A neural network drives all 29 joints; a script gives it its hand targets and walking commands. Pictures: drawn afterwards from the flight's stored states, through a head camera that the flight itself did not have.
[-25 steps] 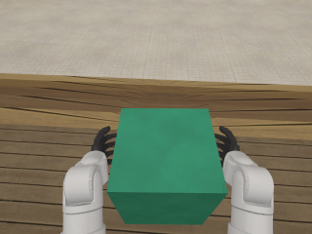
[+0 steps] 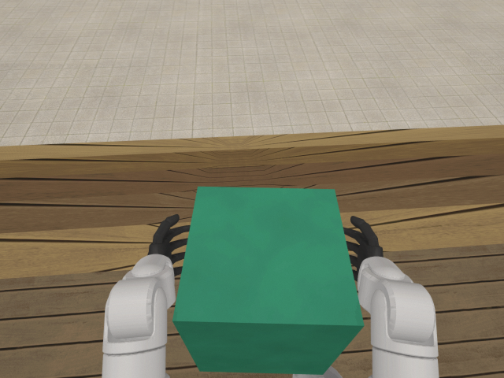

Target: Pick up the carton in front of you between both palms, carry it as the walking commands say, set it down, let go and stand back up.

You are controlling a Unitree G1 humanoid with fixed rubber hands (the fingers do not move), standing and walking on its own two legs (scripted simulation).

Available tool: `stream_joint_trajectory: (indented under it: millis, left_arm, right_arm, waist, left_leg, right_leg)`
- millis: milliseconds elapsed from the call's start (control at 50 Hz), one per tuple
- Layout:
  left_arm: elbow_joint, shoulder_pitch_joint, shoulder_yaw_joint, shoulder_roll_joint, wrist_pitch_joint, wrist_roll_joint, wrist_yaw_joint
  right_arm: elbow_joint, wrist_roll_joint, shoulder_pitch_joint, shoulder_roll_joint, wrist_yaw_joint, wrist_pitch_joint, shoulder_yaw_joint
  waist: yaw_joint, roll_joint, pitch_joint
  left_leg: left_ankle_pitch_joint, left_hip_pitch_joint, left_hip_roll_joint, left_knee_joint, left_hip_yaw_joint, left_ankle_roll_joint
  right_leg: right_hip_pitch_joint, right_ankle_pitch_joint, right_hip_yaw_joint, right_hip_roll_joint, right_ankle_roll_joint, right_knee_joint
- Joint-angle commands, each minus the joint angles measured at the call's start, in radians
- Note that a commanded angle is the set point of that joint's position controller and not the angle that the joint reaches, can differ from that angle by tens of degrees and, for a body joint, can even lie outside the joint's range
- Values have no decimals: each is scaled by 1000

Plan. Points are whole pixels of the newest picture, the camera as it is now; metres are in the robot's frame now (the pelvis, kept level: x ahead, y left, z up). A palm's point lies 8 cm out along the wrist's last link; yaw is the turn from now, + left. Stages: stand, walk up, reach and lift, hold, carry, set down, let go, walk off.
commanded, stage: carry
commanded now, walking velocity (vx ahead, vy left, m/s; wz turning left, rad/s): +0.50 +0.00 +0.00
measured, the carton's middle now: (263, 285) +0.26 -0.01 -0.01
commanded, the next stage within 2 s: none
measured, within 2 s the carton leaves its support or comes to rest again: neither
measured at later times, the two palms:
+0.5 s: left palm (190, 86) +0.66 +0.13 +0.09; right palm (322, 77) +0.70 -0.17 +0.08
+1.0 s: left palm (212, 25) +0.99 +0.10 +0.07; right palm (315, 26) +0.98 -0.20 +0.07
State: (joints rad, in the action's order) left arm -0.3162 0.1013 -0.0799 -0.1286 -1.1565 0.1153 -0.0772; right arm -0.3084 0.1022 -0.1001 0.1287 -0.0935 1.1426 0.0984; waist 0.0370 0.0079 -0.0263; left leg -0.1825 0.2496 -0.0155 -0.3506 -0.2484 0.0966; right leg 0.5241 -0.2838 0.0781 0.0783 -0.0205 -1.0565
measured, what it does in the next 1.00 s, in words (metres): walks ahead: right foot, then left foot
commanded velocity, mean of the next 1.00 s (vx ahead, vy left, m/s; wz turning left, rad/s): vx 0.45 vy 0.00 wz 0.00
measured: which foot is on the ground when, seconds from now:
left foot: down 0.00-0.32, up 0.34-0.72, down 0.74-1.00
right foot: up 0.00-0.28, down 0.30-0.78, up 0.80-1.00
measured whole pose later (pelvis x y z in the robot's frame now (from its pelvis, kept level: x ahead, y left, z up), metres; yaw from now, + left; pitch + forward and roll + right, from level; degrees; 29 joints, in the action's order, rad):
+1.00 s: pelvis +0.62 -0.02 -0.03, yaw +2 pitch +5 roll +0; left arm -0.11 0.61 -0.26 -0.07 -1.20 0.10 -0.12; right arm 0.03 0.01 -0.67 0.02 -0.15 1.14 0.19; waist 0.13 0.00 0.07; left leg -0.44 0.34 0.06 -0.70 -0.05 0.09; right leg 0.69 -0.18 -0.02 0.00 -0.04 -0.99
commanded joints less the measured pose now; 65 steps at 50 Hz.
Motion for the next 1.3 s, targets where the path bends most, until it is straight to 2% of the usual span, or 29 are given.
stream_joint_trajectory:
  millis: [0,180,260,280,300,320,340,400,560,660,700,720,740,760,780,800,820,880,940,980,1020,1080,1100,1120,1140,1160,1180,1240,1280]
  left_arm:
    - [-59,384,722,-982,39,-355,230]
    - [-89,669,727,-755,-7,-407,201]
    - [52,794,629,-661,-37,-405,179]
    - [92,825,599,-652,-44,-411,176]
    - [129,869,568,-633,-52,-414,173]
    - [158,930,553,-631,-51,-423,176]
    - [171,994,560,-685,-54,-459,180]
    - [176,1204,584,-855,-33,-532,200]
    - [288,1307,524,-976,-15,-534,216]
    - [269,1247,517,-977,-27,-492,209]
    - [271,1209,523,-968,-29,-469,201]
    - [269,1218,530,-957,-30,-457,197]
    - [265,1215,537,-946,-31,-450,194]
    - [261,1189,553,-977,-40,-448,193]
    - [250,1181,547,-942,-36,-429,186]
    - [231,1203,543,-930,-31,-413,178]
    - [213,1223,535,-919,-23,-398,169]
    - [185,1215,507,-884,-3,-368,144]
    - [190,1143,505,-857,-1,-346,130]
    - [204,1114,510,-843,-9,-324,131]
    - [243,1086,506,-826,-15,-310,139]
    - [289,1078,489,-801,-19,-303,154]
    - [302,1082,491,-794,-21,-303,161]
    - [306,1105,491,-785,-25,-321,173]
    - [336,1115,476,-786,-29,-334,185]
    - [398,1138,459,-787,-37,-357,194]
    - [437,1173,471,-787,-43,-398,198]
    - [379,1272,507,-927,-36,-516,213]
    - [309,1396,553,-1023,-16,-587,221]
  right_arm:
    - [-97,-437,-437,962,299,-8,-761]
    - [-70,-422,-633,725,250,20,-716]
    - [33,-443,-835,662,216,51,-679]
    - [60,-448,-893,655,210,59,-665]
    - [96,-451,-940,662,204,67,-648]
    - [110,-465,-993,690,195,72,-632]
    - [146,-465,-1054,719,188,72,-613]
    - [219,-472,-1177,852,182,59,-583]
    - [346,-429,-1236,973,170,20,-532]
    - [291,-426,-1242,989,171,31,-544]
    - [284,-427,-1208,992,184,37,-555]
    - [286,-427,-1184,990,193,38,-556]
    - [286,-433,-1157,975,202,38,-553]
    - [301,-426,-1158,952,208,33,-559]
    - [300,-456,-1171,978,218,36,-574]
    - [280,-485,-1211,1003,229,32,-598]
    - [238,-523,-1266,1025,237,26,-621]
    - [152,-607,-1399,1050,243,12,-682]
    - [163,-613,-1327,1019,234,8,-670]
    - [203,-592,-1251,995,235,10,-649]
    - [260,-573,-1197,986,243,13,-639]
    - [368,-539,-1162,981,260,10,-606]
    - [395,-527,-1151,978,262,6,-590]
    - [415,-509,-1149,981,262,3,-578]
    - [424,-493,-1187,972,258,10,-550]
    - [468,-466,-1197,935,246,25,-516]
    - [484,-437,-1185,889,229,44,-488]
    - [425,-394,-1193,872,187,52,-436]
    - [352,-389,-1267,918,180,34,-441]
  waist:
    - [-25,105,-301]
    - [21,145,-130]
    - [-78,109,-252]
    - [-125,11,-340]
    - [-118,-169,-381]
    - [-106,-386,-465]
    - [-91,-290,-456]
    - [-82,-70,-423]
    - [-86,-77,-410]
    - [-86,-164,-396]
    - [-6,-167,-466]
    - [70,-93,-487]
    - [126,35,-488]
    - [54,342,-553]
    - [66,325,-561]
    - [87,219,-525]
    - [79,96,-483]
    - [57,-28,-427]
    - [67,73,-464]
    - [137,76,-429]
    - [118,16,-362]
    - [10,118,-309]
    - [-87,139,-393]
    - [-188,65,-405]
    - [-250,-125,-304]
    - [-141,-210,-242]
    - [-76,-266,-312]
    - [-75,-75,-392]
    - [-89,-34,-330]
  left_leg:
    - [210,-325,-263,153,246,50]
    - [360,-308,-208,93,138,51]
    - [645,-232,-159,-285,24,-15]
    - [472,-118,-114,-526,24,-34]
    - [141,73,-36,-786,54,-55]
    - [-331,337,115,-1027,177,-73]
    - [-307,394,45,-1125,286,-40]
    - [-196,410,-39,-1048,288,-18]
    - [-59,493,-31,-644,214,-49]
    - [82,258,82,-296,82,-24]
    - [170,90,96,-335,90,21]
    - [212,-70,99,-219,96,25]
    - [468,-254,8,-178,237,17]
    - [769,-533,-223,-178,634,195]
    - [666,-647,-282,-211,721,283]
    - [514,-647,-275,-226,725,290]
    - [445,-566,-253,-231,678,247]
    - [340,-405,-232,-200,630,184]
    - [641,-416,-213,-287,526,165]
    - [545,-499,-92,-409,439,113]
    - [266,-220,-17,-436,358,80]
    - [-51,66,13,-574,246,42]
    - [147,110,-31,-732,208,14]
    - [284,175,-55,-935,193,-17]
    - [-111,273,51,-1243,153,-45]
    - [-488,474,114,-1389,199,-55]
    - [-387,563,66,-1283,295,-45]
    - [-257,557,-4,-1107,364,-48]
    - [-225,497,-17,-889,349,-65]
  right_leg:
    - [111,57,25,14,15,130]
    - [112,236,115,-31,-36,424]
    - [-304,190,178,-132,-73,513]
    - [-507,120,126,-102,-60,526]
    - [-616,35,-265,135,-102,585]
    - [-766,4,-696,308,-254,761]
    - [-755,12,-636,303,-258,758]
    - [-601,321,-355,220,-186,659]
    - [-620,600,-140,131,-179,623]
    - [-601,836,9,62,-153,551]
    - [-556,1027,67,75,-114,338]
    - [-460,957,107,48,-88,138]
    - [-276,706,88,-19,-68,-71]
    - [58,-150,15,-196,-14,-298]
    - [271,-278,-99,-167,-10,-410]
    - [385,-266,-142,-139,-14,-433]
    - [396,-222,-154,-105,-33,-352]
    - [290,-192,-144,-73,-20,-35]
    - [243,67,-78,-78,-25,2]
    - [355,337,-27,-101,-16,220]
    - [49,617,15,-135,-7,523]
    - [-340,841,31,-125,-7,639]
    - [-555,892,70,-124,-23,503]
    - [-665,734,15,-83,-47,552]
    - [-650,589,-35,-36,-85,646]
    - [-700,1018,-156,94,-72,435]
    - [-757,902,-387,198,-123,440]
    - [-521,295,-681,257,-208,498]
    - [-379,271,-660,247,-242,519]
